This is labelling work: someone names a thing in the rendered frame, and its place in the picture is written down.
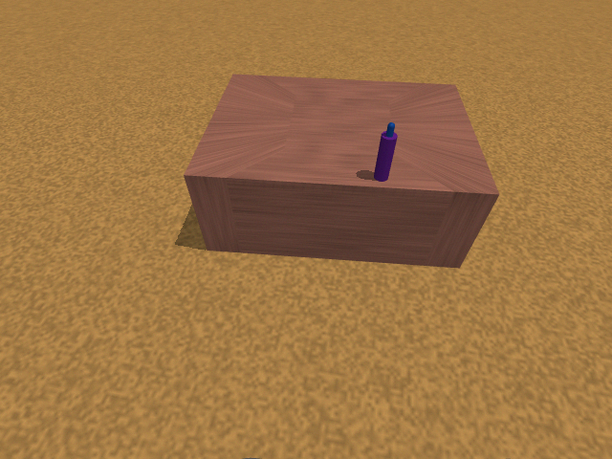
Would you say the bottle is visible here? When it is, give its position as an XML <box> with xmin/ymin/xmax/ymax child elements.
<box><xmin>374</xmin><ymin>122</ymin><xmax>398</xmax><ymax>182</ymax></box>

